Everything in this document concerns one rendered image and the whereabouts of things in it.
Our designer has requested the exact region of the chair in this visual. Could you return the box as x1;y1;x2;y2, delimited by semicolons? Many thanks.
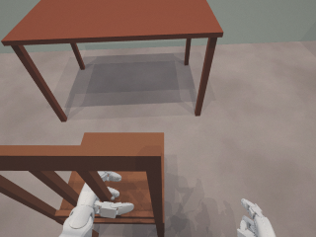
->
0;132;165;237

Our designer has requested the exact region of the table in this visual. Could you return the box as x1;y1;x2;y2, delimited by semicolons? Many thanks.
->
1;0;224;122

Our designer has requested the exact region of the right robot hand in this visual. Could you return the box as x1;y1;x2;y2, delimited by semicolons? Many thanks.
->
237;198;276;237

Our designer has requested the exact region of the left robot forearm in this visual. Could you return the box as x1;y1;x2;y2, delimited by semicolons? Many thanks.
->
58;205;95;237

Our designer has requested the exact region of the left robot hand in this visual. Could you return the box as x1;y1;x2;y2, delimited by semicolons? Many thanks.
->
76;171;134;218

